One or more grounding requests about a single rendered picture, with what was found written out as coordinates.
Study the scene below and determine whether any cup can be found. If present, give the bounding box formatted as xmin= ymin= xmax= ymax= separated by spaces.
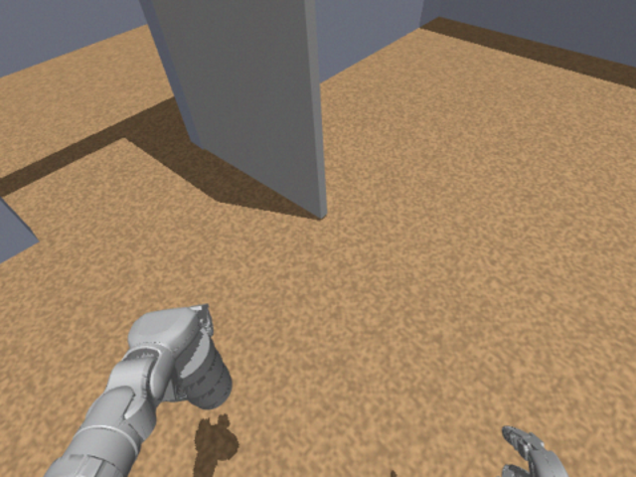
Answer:
xmin=175 ymin=326 xmax=233 ymax=410

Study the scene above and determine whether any right robot hand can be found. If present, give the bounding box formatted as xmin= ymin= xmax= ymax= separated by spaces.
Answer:
xmin=497 ymin=425 xmax=569 ymax=477

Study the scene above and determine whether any left robot hand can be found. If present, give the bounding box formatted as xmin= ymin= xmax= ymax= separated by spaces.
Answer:
xmin=127 ymin=303 xmax=214 ymax=402

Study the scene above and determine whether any left robot arm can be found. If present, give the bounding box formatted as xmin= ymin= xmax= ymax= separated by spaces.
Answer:
xmin=43 ymin=343 xmax=175 ymax=477

